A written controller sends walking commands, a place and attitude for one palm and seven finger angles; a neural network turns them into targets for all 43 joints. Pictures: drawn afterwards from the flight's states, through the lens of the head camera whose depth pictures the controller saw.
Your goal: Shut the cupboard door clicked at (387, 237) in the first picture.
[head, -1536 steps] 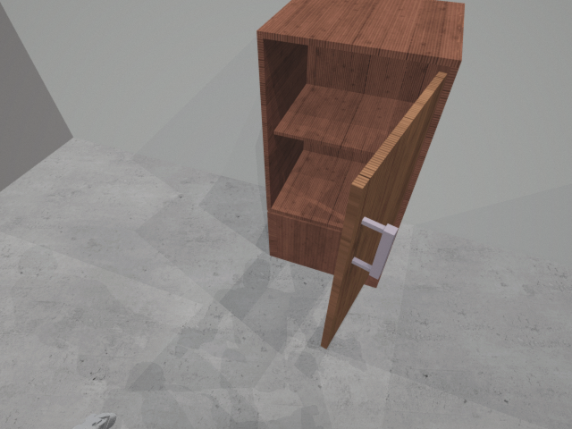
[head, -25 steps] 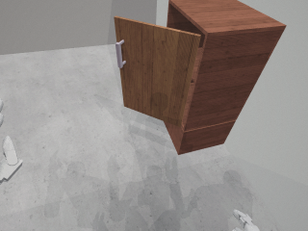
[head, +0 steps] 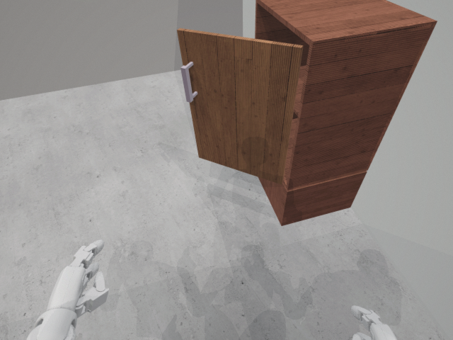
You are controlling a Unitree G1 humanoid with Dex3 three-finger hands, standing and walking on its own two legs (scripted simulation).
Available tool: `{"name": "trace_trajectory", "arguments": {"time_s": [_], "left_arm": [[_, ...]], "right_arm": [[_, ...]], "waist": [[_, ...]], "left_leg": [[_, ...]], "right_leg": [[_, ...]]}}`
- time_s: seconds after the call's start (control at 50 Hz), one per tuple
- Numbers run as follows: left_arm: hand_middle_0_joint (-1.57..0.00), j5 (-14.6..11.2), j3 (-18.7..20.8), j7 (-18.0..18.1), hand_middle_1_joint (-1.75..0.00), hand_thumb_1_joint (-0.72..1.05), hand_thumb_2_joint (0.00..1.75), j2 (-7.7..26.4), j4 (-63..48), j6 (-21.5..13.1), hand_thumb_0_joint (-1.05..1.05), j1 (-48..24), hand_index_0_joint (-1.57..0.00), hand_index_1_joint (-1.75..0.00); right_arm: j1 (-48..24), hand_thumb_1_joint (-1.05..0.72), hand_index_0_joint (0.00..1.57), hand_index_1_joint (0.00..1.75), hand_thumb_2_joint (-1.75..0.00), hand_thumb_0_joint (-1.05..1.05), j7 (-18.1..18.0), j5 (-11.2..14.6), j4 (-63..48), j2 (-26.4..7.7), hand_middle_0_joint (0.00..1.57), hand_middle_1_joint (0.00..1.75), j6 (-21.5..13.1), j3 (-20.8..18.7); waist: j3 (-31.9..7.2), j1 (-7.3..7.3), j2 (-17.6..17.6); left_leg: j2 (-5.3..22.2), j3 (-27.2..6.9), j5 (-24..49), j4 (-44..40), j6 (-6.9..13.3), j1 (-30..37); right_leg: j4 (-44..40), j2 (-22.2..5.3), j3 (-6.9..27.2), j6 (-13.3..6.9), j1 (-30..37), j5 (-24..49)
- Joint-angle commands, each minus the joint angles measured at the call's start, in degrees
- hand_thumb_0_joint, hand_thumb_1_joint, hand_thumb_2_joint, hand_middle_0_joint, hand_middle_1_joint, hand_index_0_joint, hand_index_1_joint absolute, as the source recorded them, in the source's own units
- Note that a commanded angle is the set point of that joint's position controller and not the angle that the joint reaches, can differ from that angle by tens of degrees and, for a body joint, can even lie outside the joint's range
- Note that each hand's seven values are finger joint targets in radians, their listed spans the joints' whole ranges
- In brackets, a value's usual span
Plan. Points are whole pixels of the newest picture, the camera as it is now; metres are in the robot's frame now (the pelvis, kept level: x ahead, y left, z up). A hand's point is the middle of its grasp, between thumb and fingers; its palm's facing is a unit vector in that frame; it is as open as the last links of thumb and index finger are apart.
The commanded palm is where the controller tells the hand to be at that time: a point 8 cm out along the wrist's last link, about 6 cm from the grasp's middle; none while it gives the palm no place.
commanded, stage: let the arm hang, fingers relaxed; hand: left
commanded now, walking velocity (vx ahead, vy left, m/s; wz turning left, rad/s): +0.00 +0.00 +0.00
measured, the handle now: (190, 82) +0.96 +0.19 -0.02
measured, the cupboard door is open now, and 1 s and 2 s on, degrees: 48 48 48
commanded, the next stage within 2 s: look to check the result in 0.96 s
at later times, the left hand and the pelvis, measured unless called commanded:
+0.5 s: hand out of the picture -0.09 +0.19 -0.16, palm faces +0.02 -0.98 -0.20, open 7.3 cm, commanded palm none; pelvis -0.02 +0.01 +0.01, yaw +0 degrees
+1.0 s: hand out of the picture -0.03 +0.16 -0.16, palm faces +0.02 -0.99 -0.14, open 7.4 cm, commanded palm none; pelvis -0.01 +0.01 +0.01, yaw -1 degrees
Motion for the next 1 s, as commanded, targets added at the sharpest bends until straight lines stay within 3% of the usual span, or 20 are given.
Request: {"name": "trace_trajectory", "arguments": {"time_s": [0.0, 0.06, 0.1, 0.14, 0.22, 0.26, 0.34, 0.46, 0.64, 0.86, 0.98], "left_arm": [[-0.2, 0.39, -3.03, -0.58, -0.3, 0.9, 0.9, 2.62, 13.06, 0.33, 0.0, -1.13, -0.2, -0.3], [-0.2, 0.36, -3.62, -0.16, -0.3, 0.9, 0.9, 2.54, 22.89, 0.62, 0.0, -1.82, -0.2, -0.3], [-0.2, 0.11, -3.73, -0.1, -0.3, 0.9, 0.9, 0.68, 29.38, 0.35, 0.0, 0.15, -0.2, -0.3], [-0.2, 0.22, -2.94, 0.06, -0.3, 0.9, 0.9, -1.84, 34.36, 0.1, 0.0, 2.57, -0.2, -0.3], [-0.2, 0.06, -3.41, -0.02, -0.3, 0.9, 0.9, -2.59, 40.76, 0.03, 0.0, 3.97, -0.2, -0.3], [-0.2, 0.06, -3.68, 0.01, -0.3, 0.9, 0.9, -3.05, 43.2, -0.13, 0.0, 4.9, -0.2, -0.3], [-0.2, 0.04, -4.23, 0.2, -0.3, 0.9, 0.9, -4.49, 47.17, -0.22, 0.0, 6.53, -0.2, -0.3], [-0.2, 0.19, -4.44, 0.54, -0.3, 0.9, 0.9, -6.02, 49.94, -0.12, 0.0, 9.76, -0.2, -0.3], [-0.2, 0.43, -4.4, 0.92, -0.3, 0.9, 0.9, -8.02, 50.61, -0.21, 0.0, 11.16, -0.2, -0.3], [-0.2, 0.34, -4.18, 1.06, -0.3, 0.9, 0.9, -7.7, 49.97, -0.77, 0.0, 9.93, -0.2, -0.3], [-0.2, 0.16, -4.22, 1.04, -0.3, 0.9, 0.9, -7.77, 49.79, -0.78, 0.0, 8.89, -0.2, -0.3]], "right_arm": [[0.53, -0.9, 0.2, 0.3, -0.9, 0.0, 0.06, -1.45, -2.04, -3.5, 0.2, 0.3, 0.96, -1.23], [1.84, -0.9, 0.2, 0.3, -0.9, 0.0, 0.01, -1.81, 2.61, -3.37, 0.2, 0.3, 1.85, -0.74], [2.34, -0.9, 0.2, 0.3, -0.9, 0.0, -0.45, -1.73, 6.13, -2.36, 0.2, 0.3, 1.4, -0.54], [3.24, -0.9, 0.2, 0.3, -0.9, 0.0, -1.07, -1.79, 8.9, -0.57, 0.2, 0.3, 1.16, -0.73], [6.42, -0.9, 0.2, 0.3, -0.9, 0.0, -1.59, -1.35, 13.2, 0.9, 0.2, 0.3, 1.45, -1.08], [7.91, -0.9, 0.2, 0.3, -0.9, 0.0, -1.78, -1.08, 14.79, 1.15, 0.2, 0.3, 1.52, -1.32], [10.58, -0.9, 0.2, 0.3, -0.9, 0.0, -2.06, -0.92, 18.01, 2.37, 0.2, 0.3, 1.5, -1.32], [11.82, -0.9, 0.2, 0.3, -0.9, 0.0, -2.21, -0.78, 20.04, 3.5, 0.2, 0.3, 1.66, -1.45], [12.56, -0.9, 0.2, 0.3, -0.9, 0.0, -2.23, -0.94, 21.21, 5.23, 0.2, 0.3, 1.42, -1.57], [13.03, -0.9, 0.2, 0.3, -0.9, 0.0, -2.14, -0.83, 21.19, 5.88, 0.2, 0.3, 1.09, -1.41], [12.68, -0.9, 0.2, 0.3, -0.9, 0.0, -2.22, -0.9, 21.4, 6.02, 0.2, 0.3, 0.93, -1.18]], "waist": [[2.67, -0.81, -14.41], [3.11, -0.92, -5.92], [1.82, 0.04, 0.54], [0.99, 0.51, 4.22], [2.92, 0.19, 3.33], [4.57, 0.11, -0.21], [5.9, -0.38, -3.37], [7.92, -0.08, -5.15], [9.02, -0.22, -4.14], [8.81, -0.34, -4.99], [8.69, -0.4, -3.37]], "left_leg": [[2.85, -5.99, 8.95, -2.03, 0.1, 6.39], [3.89, -7.38, 10.8, -6.68, 0.3, 7.94], [4.66, -8.77, 9.92, -10.4, 0.88, 6.21], [4.72, -8.37, 7.92, -11.87, 0.9, 6.33], [4.71, -8.47, 2.79, -14.22, 0.72, 6.48], [4.92, -8.39, 2.8, -14.68, 0.79, 7.43], [5.19, -8.15, 1.03, -16.21, 0.99, 8.64], [5.03, -8.18, -2.49, -18.07, 1.21, 8.34], [4.96, -8.13, -3.94, -19.28, 1.28, 7.83], [4.23, -6.41, 2.65, -16.9, 0.94, 9.17], [4.41, -6.29, 5.22, -16.32, 0.87, 9.87]], "right_leg": [[-10.27, -9.27, 8.31, -3.95, -6.66, 9.33], [-11.01, -6.77, 7.13, -2.6, -4.24, 4.38], [-10.88, -5.41, 6.91, -1.58, 1.24, 6.57], [-12.29, -5.34, 6.92, -1.92, 3.79, 8.2], [-14.89, -5.22, 6.42, -2.24, 4.07, 7.34], [-15.95, -5.06, 6.2, -2.23, 2.75, 7.01], [-16.47, -4.92, 5.9, -1.94, 1.43, 6.0], [-16.34, -4.48, 5.81, -1.62, -0.62, 3.62], [-14.91, -4.23, 5.81, -1.05, -2.27, 4.35], [-16.07, -4.9, 6.32, -1.28, -1.44, 6.86], [-16.22, -5.15, 6.32, -1.33, -0.8, 8.29]]}}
